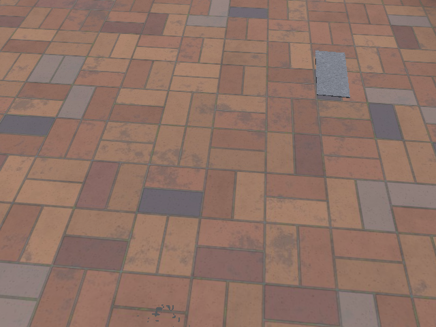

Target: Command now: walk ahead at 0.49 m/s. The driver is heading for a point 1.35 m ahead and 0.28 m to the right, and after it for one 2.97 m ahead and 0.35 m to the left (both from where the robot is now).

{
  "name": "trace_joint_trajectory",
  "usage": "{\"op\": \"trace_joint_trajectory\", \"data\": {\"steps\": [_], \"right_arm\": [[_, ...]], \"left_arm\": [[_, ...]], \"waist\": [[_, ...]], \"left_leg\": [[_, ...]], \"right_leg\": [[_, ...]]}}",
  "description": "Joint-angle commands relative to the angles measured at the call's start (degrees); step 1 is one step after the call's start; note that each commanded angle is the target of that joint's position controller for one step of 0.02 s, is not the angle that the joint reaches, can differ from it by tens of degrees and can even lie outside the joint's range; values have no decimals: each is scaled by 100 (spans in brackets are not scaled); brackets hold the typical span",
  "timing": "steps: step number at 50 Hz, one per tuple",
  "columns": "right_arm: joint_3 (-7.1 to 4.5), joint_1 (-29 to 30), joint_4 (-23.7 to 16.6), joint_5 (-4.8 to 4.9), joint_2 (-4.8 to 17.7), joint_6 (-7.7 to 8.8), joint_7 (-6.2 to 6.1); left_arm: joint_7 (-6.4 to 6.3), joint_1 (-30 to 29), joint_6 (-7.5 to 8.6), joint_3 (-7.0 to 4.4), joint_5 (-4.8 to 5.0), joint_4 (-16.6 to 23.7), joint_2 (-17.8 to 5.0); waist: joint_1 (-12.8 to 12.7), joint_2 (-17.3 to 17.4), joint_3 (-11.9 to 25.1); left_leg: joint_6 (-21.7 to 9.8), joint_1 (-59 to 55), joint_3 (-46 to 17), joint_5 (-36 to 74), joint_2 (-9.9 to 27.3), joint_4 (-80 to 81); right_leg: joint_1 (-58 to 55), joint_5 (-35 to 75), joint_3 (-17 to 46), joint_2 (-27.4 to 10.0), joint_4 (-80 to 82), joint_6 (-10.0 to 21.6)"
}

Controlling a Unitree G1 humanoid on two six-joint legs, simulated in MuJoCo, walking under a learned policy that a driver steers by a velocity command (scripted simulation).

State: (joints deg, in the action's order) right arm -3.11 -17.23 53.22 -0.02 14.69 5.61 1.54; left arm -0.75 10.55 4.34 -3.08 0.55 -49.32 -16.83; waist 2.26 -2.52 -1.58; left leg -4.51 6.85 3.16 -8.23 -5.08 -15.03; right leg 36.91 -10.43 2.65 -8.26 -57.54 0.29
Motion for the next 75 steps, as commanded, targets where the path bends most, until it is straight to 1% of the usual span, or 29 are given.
{"op": "trace_joint_trajectory", "data": {"steps": [1, 4, 7, 9, 11, 12, 13, 14, 15, 17, 20, 24, 27, 29, 31, 38, 48, 51, 54, 58, 60, 61, 62, 63, 64, 66, 69, 73, 75], "right_arm": [[-137, 386, -350, 27, 830, 104, -110], [-125, -6, -160, 34, 934, 35, -171], [-111, -214, 19, 70, 953, -92, -205], [-132, -84, 46, 75, 1020, -178, -229], [-97, -26, 27, 44, 929, -235, -244], [34, -557, -23, -122, 575, -197, -223], [215, -1410, 245, -57, 43, -190, -175], [84, -1276, 356, 79, 608, -222, -157], [4, -704, 199, 182, 842, -286, -182], [-16, -143, 102, 96, 706, -476, -318], [42, -290, 204, 18, 396, -640, -428], [48, -184, 314, -35, 389, -694, -412], [34, 62, 273, -175, 518, -696, -381], [-58, 311, 332, -38, 931, -651, -397], [33, 502, 362, -78, 527, -517, -376], [49, 337, 591, -2, 528, -393, -367], [73, 371, 771, 5, 466, -478, -369], [33, 220, 881, 74, 504, -521, -378], [-11, 101, 796, 138, 595, -397, -381], [-123, -208, 866, 194, 853, -142, -306], [-107, 266, 684, 190, 747, -109, -258], [-67, 777, 436, 196, 630, -79, -244], [0, 975, 196, 127, 327, 20, -245], [-8, 967, 134, 97, 363, 111, -241], [-49, 907, 157, 222, 453, 150, -186], [-54, 897, 192, 290, 384, 154, -117], [-105, 1020, 140, 178, 270, 68, -67], [33, 1995, -277, 120, -48, 2, -41], [57, 2343, -418, 146, 16, -14, -12]], "left_arm": [[18, -42, 32, -33, -53, 327, -222], [105, -721, 115, 49, -68, 507, -62], [190, -886, 133, 27, -49, 627, -194], [225, -661, 140, -44, -85, 609, -415], [191, 282, 172, -192, -165, 311, -780], [162, 728, 162, -260, -275, 261, -1221], [171, 870, 66, -179, -242, 189, -1004], [218, 944, -6, -86, -127, 201, -625], [220, 468, -39, -55, -62, 252, -571], [175, -377, -58, 39, -130, 359, -353], [144, -717, -89, 26, -268, 291, -353], [65, -707, -167, 17, -135, 154, -424], [53, -456, -232, 103, -108, -45, -215], [22, -243, -273, 73, -140, -55, -209], [-42, -244, -306, 60, -134, -129, -231], [-34, -149, -316, 45, -93, -382, -202], [-101, -79, -429, 18, -59, -669, -254], [-112, 15, -468, -8, 0, -810, -246], [-89, -153, -301, -5, 33, -727, -201], [85, -324, 76, 23, 99, -574, 14], [135, 418, 137, -40, 124, -837, -58], [140, 1110, 160, -147, 125, -1072, -348], [158, 1912, 172, -365, 152, -1321, -1027], [203, 2258, 201, -265, 52, -1365, -823], [203, 1886, 236, -125, -24, -1282, -447], [223, 1374, 246, -24, -15, -1085, -240], [163, 1377, 120, 94, -44, -1067, -27], [-14, 1405, 54, 49, -76, -990, -366], [-40, 1611, 67, 1, -48, -1040, -483]], "waist": [[-200, 479, -279], [65, 396, -291], [64, 565, -59], [-151, 670, 165], [-603, 425, 729], [-467, -427, 1590], [-295, -1454, 2430], [-476, -803, 2558], [-423, -471, 1770], [-180, -114, 888], [64, -491, 705], [63, -402, 856], [38, -151, 314], [-317, 863, -111], [-322, 927, -101], [-194, 441, 277], [-202, 268, 275], [-196, 411, 84], [-105, 582, -679], [-127, 1265, -828], [-558, 1050, -538], [-880, 475, -407], [-1072, -1094, -111], [-1083, -1341, 182], [-786, -611, -17], [-514, -16, -253], [-413, -171, -292], [-537, -122, -561], [-615, -264, -609]], "left_leg": [[-921, 623, -949, 577, 1479, 1068], [-722, 580, -513, 1649, 1304, 788], [-556, -133, -568, 2219, 1500, 210], [-384, -517, -713, 2467, 1638, -289], [-53, -445, -523, 2737, 1186, -1633], [219, 645, -354, 898, 762, -3078], [556, 1866, -419, -2920, 155, -4737], [575, 1970, -1034, -3287, 283, -5269], [593, 2324, -917, -3009, 489, -5398], [690, 2138, -792, -2307, 895, -4818], [757, 1064, -544, -1886, 876, -3511], [659, 256, -382, -603, 800, -2106], [358, -83, -595, -41, 980, -1073], [107, 1054, -787, -1512, 1080, -719], [287, 1491, -776, -1589, 1024, -435], [378, 685, -584, 237, 895, -880], [374, 503, -475, 682, 804, -897], [142, 724, -456, -1759, 695, -803], [-250, 1007, -1116, -3262, 1087, -489], [-856, 332, -2646, -2396, 2222, -52], [-569, 802, -1972, -1327, 1882, -598], [-208, 1497, -1141, -513, 1271, -1531], [324, 2719, -64, -336, 367, -3578], [396, 3728, -464, -2229, 229, -5010], [220, 4121, -848, -2241, 572, -5731], [17, 4396, -720, -1368, 998, -5755], [141, 3827, -404, -591, 1201, -4802], [411, 3206, -61, 404, 945, -2862], [413, 2758, 67, 785, 785, -2213]], "right_leg": [[-58, 1073, 8, -90, 1065, -124], [-663, 1882, -323, 303, 2211, -144], [-829, 1852, -185, 473, 2696, -6], [-1136, 1475, -102, 558, 2898, 163], [-2503, 2547, -194, 595, 3321, 408], [-4283, 5034, 689, -433, 2671, 887], [-5497, 5603, 2163, -1570, 2763, 1869], [-5114, 4355, 2386, -1393, 3091, 1844], [-4391, 3346, 1962, -1189, 3380, 1623], [-2922, 2041, 1374, -827, 3888, 1321], [-1838, 1442, 730, -384, 4263, 1188], [-1660, -62, 589, -299, 4354, 1123], [-1165, -2003, 466, 87, 4378, 489], [-1763, -1415, -107, 666, 3955, 128], [-2455, -645, -193, 679, 3567, 128], [-2633, 818, -230, 637, 3314, 228], [-2862, 1304, -233, 606, 3200, 195], [-2571, -1259, -486, 881, 2998, 259], [-1602, -2389, -358, 859, 2768, 372], [-903, -1262, -532, 845, 1897, 458], [-2129, -965, -466, 848, 2594, 592], [-3075, -840, 170, 585, 3171, 791], [-4441, -400, 1998, -323, 3900, 1308], [-5127, 369, 3488, -1218, 4397, 1715], [-5010, 658, 3167, -1320, 4239, 1643], [-4691, 1073, 2032, -1007, 4326, 1396], [-4141, 1635, 933, -504, 4672, 1068], [-3322, 1535, 287, -218, 5091, 1032], [-3168, 1289, 183, -255, 5287, 1040]]}}
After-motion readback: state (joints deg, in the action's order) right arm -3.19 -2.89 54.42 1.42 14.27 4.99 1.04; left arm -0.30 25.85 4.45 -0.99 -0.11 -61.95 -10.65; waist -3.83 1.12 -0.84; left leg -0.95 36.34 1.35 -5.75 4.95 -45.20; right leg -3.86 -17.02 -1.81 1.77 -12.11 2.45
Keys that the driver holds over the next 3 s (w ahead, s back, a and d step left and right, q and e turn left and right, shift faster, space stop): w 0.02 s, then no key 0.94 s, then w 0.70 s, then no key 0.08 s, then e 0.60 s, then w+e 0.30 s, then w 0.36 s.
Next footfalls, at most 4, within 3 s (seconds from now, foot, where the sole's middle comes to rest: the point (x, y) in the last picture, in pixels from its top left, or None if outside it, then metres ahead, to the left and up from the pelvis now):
0.22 right None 0.32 -0.15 -0.78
0.54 left None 0.26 0.10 -0.78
1.66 left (188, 271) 0.69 0.10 -0.78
2.20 right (255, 253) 0.75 -0.13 -0.78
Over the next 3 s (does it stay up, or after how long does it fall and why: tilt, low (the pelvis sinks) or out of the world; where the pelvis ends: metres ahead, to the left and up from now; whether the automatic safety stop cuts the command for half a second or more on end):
stays up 0.88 -0.09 -0.01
